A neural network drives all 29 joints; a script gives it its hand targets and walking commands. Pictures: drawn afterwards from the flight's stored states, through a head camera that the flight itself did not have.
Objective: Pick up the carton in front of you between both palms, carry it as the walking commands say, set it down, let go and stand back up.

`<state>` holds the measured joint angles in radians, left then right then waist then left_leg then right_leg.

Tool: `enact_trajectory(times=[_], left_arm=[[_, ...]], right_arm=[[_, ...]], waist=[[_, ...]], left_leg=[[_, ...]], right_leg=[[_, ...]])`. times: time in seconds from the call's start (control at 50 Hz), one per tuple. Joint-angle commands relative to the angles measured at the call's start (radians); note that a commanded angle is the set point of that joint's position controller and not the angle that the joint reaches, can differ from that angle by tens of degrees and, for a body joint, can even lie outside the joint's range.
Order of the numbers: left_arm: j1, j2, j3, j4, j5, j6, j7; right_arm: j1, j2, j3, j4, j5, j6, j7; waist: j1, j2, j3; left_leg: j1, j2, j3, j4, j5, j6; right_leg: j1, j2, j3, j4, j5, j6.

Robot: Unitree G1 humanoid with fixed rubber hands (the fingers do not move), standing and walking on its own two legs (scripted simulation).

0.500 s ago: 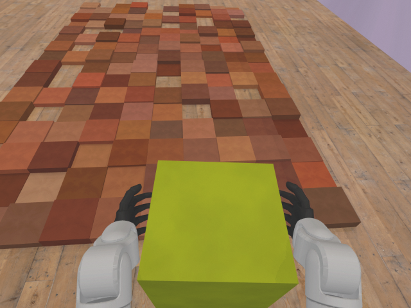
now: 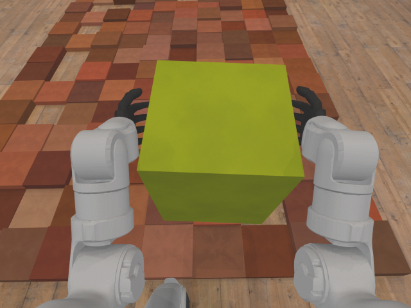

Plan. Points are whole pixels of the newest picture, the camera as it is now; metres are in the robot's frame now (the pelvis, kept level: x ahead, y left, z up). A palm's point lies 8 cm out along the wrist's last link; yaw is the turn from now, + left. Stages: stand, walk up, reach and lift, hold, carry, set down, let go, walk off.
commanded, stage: carry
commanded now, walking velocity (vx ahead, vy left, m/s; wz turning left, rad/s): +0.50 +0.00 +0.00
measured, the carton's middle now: (216, 153) +0.39 +0.01 +0.09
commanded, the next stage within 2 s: none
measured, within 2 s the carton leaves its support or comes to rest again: neither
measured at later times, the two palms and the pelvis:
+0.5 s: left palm (170, 37) +0.76 +0.14 +0.12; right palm (281, 36) +0.76 -0.15 +0.12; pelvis +0.36 +0.00 -0.01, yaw +0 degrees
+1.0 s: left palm out of the picture +1.08 +0.14 +0.20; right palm out of the picture +1.06 -0.15 +0.20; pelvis +0.70 +0.01 +0.05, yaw -1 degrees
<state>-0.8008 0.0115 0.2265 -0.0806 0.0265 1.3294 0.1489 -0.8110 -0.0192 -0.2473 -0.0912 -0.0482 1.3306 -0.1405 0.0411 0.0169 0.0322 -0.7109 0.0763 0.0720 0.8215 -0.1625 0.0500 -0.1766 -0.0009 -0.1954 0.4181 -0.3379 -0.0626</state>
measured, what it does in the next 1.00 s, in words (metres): climbs: left foot, then right foot 0.04 m higher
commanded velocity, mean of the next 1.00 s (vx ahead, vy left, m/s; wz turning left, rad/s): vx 0.50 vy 0.00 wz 0.01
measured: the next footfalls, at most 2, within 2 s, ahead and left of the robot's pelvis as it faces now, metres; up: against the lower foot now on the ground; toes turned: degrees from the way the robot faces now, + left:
left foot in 0.06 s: +0.19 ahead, +0.11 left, +0.00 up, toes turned +6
right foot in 0.44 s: +0.53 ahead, -0.07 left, +0.04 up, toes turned -4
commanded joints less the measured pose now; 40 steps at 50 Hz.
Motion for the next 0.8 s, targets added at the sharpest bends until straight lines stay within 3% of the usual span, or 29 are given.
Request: enact_trajectory(times=[0.0, 0.04, 0.06, 0.08, 0.1, 0.12, 0.14, 0.16, 0.18, 0.2, 0.24, 0.28, 0.34, 0.36, 0.38, 0.4, 0.42, 0.44, 0.46, 0.48, 0.52, 0.56, 0.6, 0.66, 0.72, 0.74, 0.78], left_arm=[[-0.77, -0.901, -0.603, 0.012, -0.431, 0.001, -0.249], [-0.826, -0.936, -0.571, 0.055, -0.423, 0.005, -0.246], [-0.872, -0.959, -0.559, 0.076, -0.419, 0.011, -0.245], [-0.908, -0.975, -0.559, 0.083, -0.42, 0.012, -0.242], [-0.91, -0.994, -0.54, 0.119, -0.417, 0.012, -0.237], [-0.89, -1.036, -0.521, 0.146, -0.413, 0.016, -0.234], [-0.88, -1.025, -0.491, 0.132, -0.38, 0.011, -0.227], [-0.904, -1.046, -0.483, 0.101, -0.367, 0.007, -0.218], [-0.904, -1.057, -0.482, 0.071, -0.351, 0.001, -0.209], [-0.881, -1.056, -0.473, 0.041, -0.329, -0.005, -0.198], [-0.829, -1.04, -0.474, -0.029, -0.284, -0.021, -0.176], [-0.766, -0.99, -0.493, -0.092, -0.232, -0.04, -0.158], [-0.695, -0.906, -0.533, -0.158, -0.195, -0.059, -0.142], [-0.675, -0.882, -0.55, -0.165, -0.19, -0.061, -0.14], [-0.653, -0.871, -0.569, -0.166, -0.192, -0.061, -0.144], [-0.634, -0.874, -0.596, -0.172, -0.206, -0.061, -0.149], [-0.642, -0.88, -0.619, -0.176, -0.232, -0.061, -0.16], [-0.659, -0.889, -0.642, -0.157, -0.264, -0.063, -0.172], [-0.582, -0.896, -0.646, -0.107, -0.28, -0.061, -0.182], [-0.591, -0.945, -0.672, -0.141, -0.311, -0.06, -0.197], [-0.695, -1.006, -0.71, -0.231, -0.39, -0.061, -0.218], [-0.762, -1.048, -0.749, -0.294, -0.45, -0.066, -0.232], [-0.805, -1.062, -0.773, -0.34, -0.494, -0.068, -0.243], [-0.833, -1.044, -0.786, -0.326, -0.534, -0.059, -0.262], [-0.787, -1.007, -0.759, -0.214, -0.529, -0.043, -0.277], [-0.767, -0.994, -0.743, -0.16, -0.52, -0.038, -0.281], [-0.73, -0.983, -0.709, -0.055, -0.493, -0.028, -0.289]], right_arm=[[-0.734, 0.94, 0.634, 0.067, 0.423, 0.006, 0.211], [-0.789, 0.971, 0.59, 0.118, 0.431, 0.013, 0.22], [-0.811, 0.977, 0.567, 0.151, 0.42, 0.011, 0.221], [-0.811, 0.998, 0.551, 0.181, 0.418, 0.01, 0.223], [-0.787, 1.025, 0.532, 0.214, 0.419, 0.013, 0.228], [-0.778, 1.001, 0.492, 0.234, 0.403, 0.005, 0.227], [-0.774, 1.059, 0.504, 0.216, 0.408, 0.005, 0.232], [-0.813, 1.096, 0.51, 0.161, 0.426, -0.001, 0.237], [-0.863, 1.126, 0.526, 0.093, 0.449, -0.006, 0.238], [-0.902, 1.147, 0.546, 0.02, 0.467, -0.013, 0.236], [-0.926, 1.16, 0.58, -0.104, 0.491, -0.027, 0.228], [-0.909, 1.136, 0.623, -0.205, 0.504, -0.039, 0.223], [-0.851, 1.072, 0.681, -0.262, 0.506, -0.05, 0.228], [-0.815, 1.047, 0.694, -0.251, 0.498, -0.051, 0.232], [-0.782, 1.023, 0.707, -0.235, 0.496, -0.053, 0.236], [-0.739, 1.004, 0.717, -0.214, 0.487, -0.051, 0.241], [-0.744, 0.997, 0.733, -0.195, 0.48, -0.052, 0.246], [-0.73, 1.01, 0.741, -0.168, 0.475, -0.045, 0.251], [-0.652, 1.004, 0.73, -0.131, 0.449, -0.035, 0.25], [-0.636, 0.996, 0.706, -0.126, 0.42, -0.04, 0.246], [-0.661, 1.002, 0.69, -0.164, 0.387, -0.048, 0.235], [-0.624, 0.982, 0.661, -0.173, 0.325, -0.059, 0.218], [-0.592, 0.955, 0.648, -0.177, 0.283, -0.071, 0.199], [-0.571, 0.898, 0.638, -0.165, 0.229, -0.081, 0.173], [-0.558, 0.848, 0.621, -0.107, 0.202, -0.068, 0.161], [-0.556, 0.84, 0.617, -0.078, 0.202, -0.061, 0.162], [-0.555, 0.842, 0.612, -0.01, 0.22, -0.043, 0.172]], waist=[[0.029, -0.16, -0.418], [-0.01, -0.178, -0.442], [-0.059, -0.086, -0.493], [-0.113, 0.0, -0.562], [-0.128, 0.097, -0.583], [-0.14, 0.344, -0.702], [-0.173, 0.289, -0.723], [-0.184, 0.198, -0.663], [-0.174, 0.094, -0.604], [-0.169, 0.077, -0.578], [-0.158, 0.077, -0.582], [-0.157, 0.09, -0.578], [-0.127, 0.128, -0.535], [-0.12, 0.131, -0.539], [-0.084, 0.166, -0.573], [-0.016, 0.156, -0.638], [0.046, 0.119, -0.691], [0.048, -0.121, -0.824], [0.082, -0.372, -0.946], [0.082, -0.247, -0.922], [0.089, -0.108, -0.773], [0.081, -0.056, -0.724], [0.079, -0.057, -0.695], [0.07, -0.101, -0.657], [0.055, -0.165, -0.57], [0.033, -0.183, -0.567], [-0.053, -0.145, -0.6]], left_leg=[[0.046, -0.061, 0.074, -0.15, 0.079, 0.021], [0.207, -0.115, 0.111, -0.247, 0.077, 0.048], [0.42, -0.165, 0.168, -0.328, 0.131, 0.055], [0.717, -0.084, 0.09, -0.38, 0.239, 0.072], [0.964, 0.113, -0.152, -0.292, 0.655, 0.091], [1.316, 0.281, -0.472, -0.221, 1.008, 0.273], [1.336, 0.284, -0.492, -0.247, 0.895, 0.297], [1.287, 0.261, -0.464, -0.263, 0.737, 0.27], [1.239, 0.245, -0.428, -0.276, 0.634, 0.226], [1.225, 0.23, -0.401, -0.288, 0.621, 0.193], [1.19, 0.213, -0.333, -0.297, 0.6, 0.146], [1.115, 0.179, -0.251, -0.316, 0.654, 0.142], [0.919, 0.078, -0.079, -0.36, 0.67, 0.103], [0.853, 0.041, -0.018, -0.329, 0.793, 0.086], [0.803, 0.055, -0.006, -0.263, 0.946, 0.077], [0.767, 0.055, 0.028, -0.123, 0.958, 0.045], [0.692, 0.039, 0.035, 0.045, 0.809, 0.016], [0.425, -0.015, -0.041, 0.287, 0.18, -0.015], [0.152, -0.182, -0.104, 0.652, -0.373, -0.032], [0.037, -0.143, -0.187, 0.752, -0.337, -0.019], [-0.113, -0.108, -0.15, 0.699, -0.325, -0.006], [-0.121, -0.089, -0.127, 0.58, -0.29, -0.004], [-0.102, -0.087, -0.094, 0.419, -0.303, -0.009], [-0.042, -0.086, -0.064, 0.171, -0.296, -0.018], [0.175, -0.131, 0.026, -0.133, -0.14, -0.021], [0.287, -0.153, 0.073, -0.194, -0.101, -0.008], [0.625, -0.162, 0.124, -0.341, 0.038, 0.023]], right_leg=[[0.358, -0.193, 0.115, 0.019, 0.681, -0.113], [0.333, -0.185, 0.068, 0.143, 0.868, -0.072], [0.265, -0.137, 0.008, 0.343, 0.943, -0.036], [0.066, -0.124, 0.011, 0.546, 0.791, 0.004], [-0.192, -0.073, 0.068, 0.691, 0.226, 0.009], [-0.584, 0.079, 0.138, 0.975, -0.22, 0.043], [-0.697, 0.037, 0.205, 1.088, -0.226, 0.03], [-0.774, 0.013, 0.232, 1.097, -0.204, 0.016], [-0.821, -0.007, 0.222, 1.076, -0.179, 0.009], [-0.856, -0.015, 0.203, 1.043, -0.173, 0.002], [-0.844, -0.027, 0.18, 0.962, -0.133, 0.0], [-0.794, -0.009, 0.125, 0.819, -0.097, -0.001], [-0.512, 0.026, 0.06, 0.35, 0.148, 0.009], [-0.359, 0.088, -0.024, 0.228, 0.225, 0.01], [-0.19, 0.134, -0.066, 0.186, 0.31, -0.001], [0.012, 0.13, -0.051, 0.096, 0.421, -0.012], [0.209, 0.065, 0.005, 0.044, 0.503, -0.02], [0.544, -0.194, 0.304, 0.177, 0.835, -0.133], [0.775, -0.369, 0.701, 0.116, 0.794, -0.315], [0.765, -0.339, 0.695, 0.112, 0.659, -0.3], [0.697, -0.288, 0.579, 0.127, 0.71, -0.212], [0.632, -0.255, 0.513, 0.095, 0.643, -0.165], [0.583, -0.249, 0.496, 0.055, 0.583, -0.156], [0.498, -0.26, 0.448, 0.026, 0.593, -0.177], [0.32, -0.192, 0.297, 0.006, 0.547, -0.123], [0.264, -0.183, 0.251, 0.037, 0.59, -0.105], [0.103, -0.152, 0.152, 0.195, 0.657, -0.051]])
